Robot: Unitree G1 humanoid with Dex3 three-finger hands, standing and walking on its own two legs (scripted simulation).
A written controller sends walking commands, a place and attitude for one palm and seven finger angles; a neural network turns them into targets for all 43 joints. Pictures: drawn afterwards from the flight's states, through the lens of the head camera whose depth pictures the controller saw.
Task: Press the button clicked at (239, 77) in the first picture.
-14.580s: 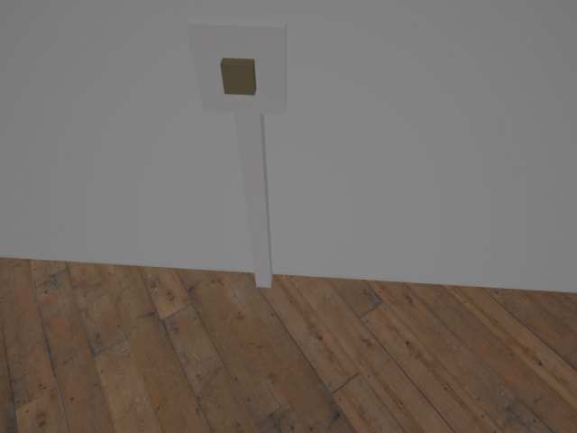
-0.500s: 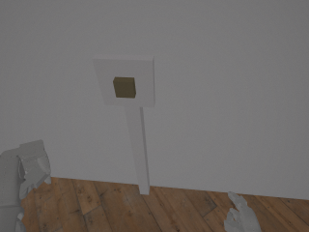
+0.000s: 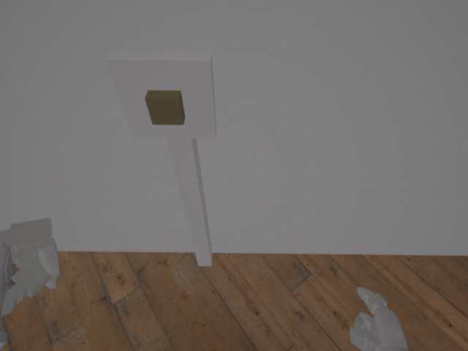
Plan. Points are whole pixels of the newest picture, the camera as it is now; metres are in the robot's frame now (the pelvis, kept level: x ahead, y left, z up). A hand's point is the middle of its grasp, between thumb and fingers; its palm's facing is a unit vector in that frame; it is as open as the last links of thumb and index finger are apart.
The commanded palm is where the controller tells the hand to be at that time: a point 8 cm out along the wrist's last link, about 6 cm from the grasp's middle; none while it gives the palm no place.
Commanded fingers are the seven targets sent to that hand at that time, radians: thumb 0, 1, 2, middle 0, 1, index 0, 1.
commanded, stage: step back with the hand held close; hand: left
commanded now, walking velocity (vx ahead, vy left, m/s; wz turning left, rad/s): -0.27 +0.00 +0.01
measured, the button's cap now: (166, 106) +0.51 +0.17 +0.13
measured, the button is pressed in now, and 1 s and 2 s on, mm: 0 0 0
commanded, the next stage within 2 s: stop stepping back and stand still in 0.84 s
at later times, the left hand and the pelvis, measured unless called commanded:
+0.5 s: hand out of the picture +0.11 +0.26 +0.16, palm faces +0.40 -0.82 -0.41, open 3.1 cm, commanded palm +0.05 +0.31 +0.17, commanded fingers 0.00 0.90 0.90 -1.30 -1.50 -1.30 -1.50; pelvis -0.08 +0.03 -0.02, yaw +1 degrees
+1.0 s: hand out of the picture +0.01 +0.23 +0.18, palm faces +0.29 -0.84 -0.46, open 3.1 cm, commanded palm -0.04 +0.29 +0.17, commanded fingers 0.00 0.90 0.90 -1.30 -1.50 -1.30 -1.50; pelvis -0.17 +0.01 -0.02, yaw +0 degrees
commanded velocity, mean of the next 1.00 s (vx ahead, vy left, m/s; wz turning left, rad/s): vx -0.29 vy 0.00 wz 0.00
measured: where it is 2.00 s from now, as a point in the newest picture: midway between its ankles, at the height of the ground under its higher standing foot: outside the picture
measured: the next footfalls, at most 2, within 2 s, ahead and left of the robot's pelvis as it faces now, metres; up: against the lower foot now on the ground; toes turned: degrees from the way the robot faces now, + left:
right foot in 0.80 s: -0.23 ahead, -0.11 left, +0.00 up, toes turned -1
left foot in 1.10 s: -0.06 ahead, +0.10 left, +0.00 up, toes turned -2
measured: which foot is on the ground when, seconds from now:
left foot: down 0.00-0.98, up 1.00-1.00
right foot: down 0.00-0.50, up 0.52-0.78, down 0.80-1.00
